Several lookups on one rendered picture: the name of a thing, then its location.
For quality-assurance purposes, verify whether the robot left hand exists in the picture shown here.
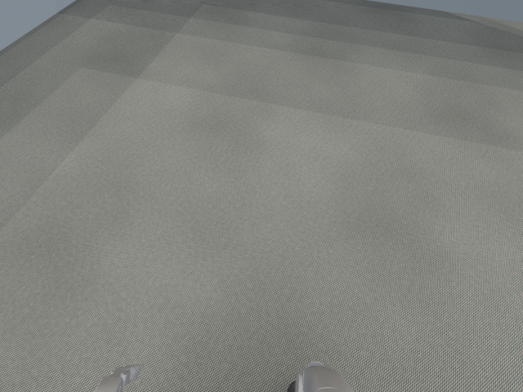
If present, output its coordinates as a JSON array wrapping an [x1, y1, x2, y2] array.
[[94, 364, 141, 392]]

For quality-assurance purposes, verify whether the robot right shin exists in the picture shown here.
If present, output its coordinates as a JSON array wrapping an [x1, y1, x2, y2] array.
[[306, 362, 324, 368]]

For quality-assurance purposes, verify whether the right robot thigh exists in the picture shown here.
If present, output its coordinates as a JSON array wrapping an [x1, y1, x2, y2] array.
[[295, 366, 354, 392]]

